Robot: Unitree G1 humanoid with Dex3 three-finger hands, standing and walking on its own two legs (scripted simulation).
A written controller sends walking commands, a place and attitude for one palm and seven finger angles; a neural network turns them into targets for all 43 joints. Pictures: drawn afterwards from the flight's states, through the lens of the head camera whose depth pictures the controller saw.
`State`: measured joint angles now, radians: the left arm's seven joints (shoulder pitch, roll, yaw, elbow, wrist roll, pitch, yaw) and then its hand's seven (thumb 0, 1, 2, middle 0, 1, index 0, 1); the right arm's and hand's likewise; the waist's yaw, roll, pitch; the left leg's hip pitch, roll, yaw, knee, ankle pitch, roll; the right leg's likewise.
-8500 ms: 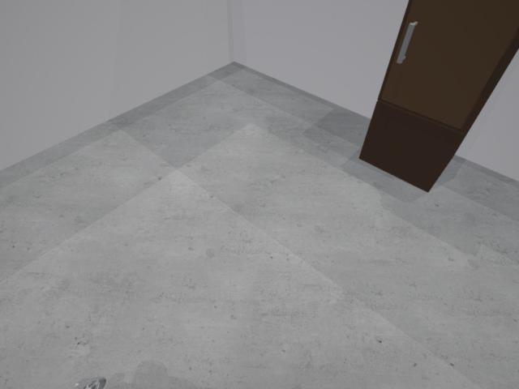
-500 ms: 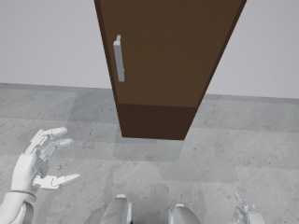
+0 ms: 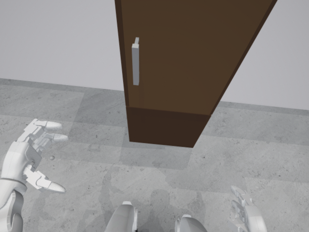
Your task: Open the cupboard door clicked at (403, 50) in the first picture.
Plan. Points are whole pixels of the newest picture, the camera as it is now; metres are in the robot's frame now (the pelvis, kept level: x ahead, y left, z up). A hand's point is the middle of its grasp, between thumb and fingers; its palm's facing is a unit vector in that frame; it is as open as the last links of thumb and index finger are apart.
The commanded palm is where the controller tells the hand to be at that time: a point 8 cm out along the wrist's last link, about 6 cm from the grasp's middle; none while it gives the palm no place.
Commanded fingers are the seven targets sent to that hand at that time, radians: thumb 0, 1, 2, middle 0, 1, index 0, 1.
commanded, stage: raise the hand with hooked fingers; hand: left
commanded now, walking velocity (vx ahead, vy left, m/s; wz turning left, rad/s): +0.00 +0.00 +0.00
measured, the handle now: (136, 62) +0.62 +0.11 +0.04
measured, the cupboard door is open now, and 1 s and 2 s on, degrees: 0 0 0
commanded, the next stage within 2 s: move the hooked fingers beside the handle in 0.64 s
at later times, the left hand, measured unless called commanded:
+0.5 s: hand (58, 149) +0.29 +0.25 +0.04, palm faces -0.02 -1.00 -0.05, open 14.0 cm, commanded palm +0.27 +0.30 +0.05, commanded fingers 0.00 -0.50 0.30 -0.30 -1.20 -0.30 -1.20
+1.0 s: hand (71, 135) +0.33 +0.24 +0.04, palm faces -0.04 -1.00 -0.03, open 14.0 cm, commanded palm +0.32 +0.29 +0.04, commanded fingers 0.00 -0.50 0.30 -0.30 -1.20 -0.30 -1.20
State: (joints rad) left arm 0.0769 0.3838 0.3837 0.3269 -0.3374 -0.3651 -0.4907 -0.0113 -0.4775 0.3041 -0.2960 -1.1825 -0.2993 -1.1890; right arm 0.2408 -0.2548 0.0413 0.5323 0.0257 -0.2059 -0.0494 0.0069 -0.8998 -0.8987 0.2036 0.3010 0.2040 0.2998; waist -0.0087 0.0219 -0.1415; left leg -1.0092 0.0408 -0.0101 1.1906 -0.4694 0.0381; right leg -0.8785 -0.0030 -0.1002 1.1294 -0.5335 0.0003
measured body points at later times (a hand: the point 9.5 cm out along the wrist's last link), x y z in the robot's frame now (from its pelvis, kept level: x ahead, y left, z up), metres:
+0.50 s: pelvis +0.00 -0.01 +0.00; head +0.09 +0.01 +0.44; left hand +0.28 +0.31 +0.05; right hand +0.15 -0.27 -0.08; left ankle +0.06 +0.09 -0.64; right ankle +0.01 -0.13 -0.64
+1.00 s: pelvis +0.00 -0.02 -0.01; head +0.09 +0.00 +0.43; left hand +0.33 +0.29 +0.04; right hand +0.16 -0.28 -0.09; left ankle +0.06 +0.09 -0.64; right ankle +0.01 -0.13 -0.64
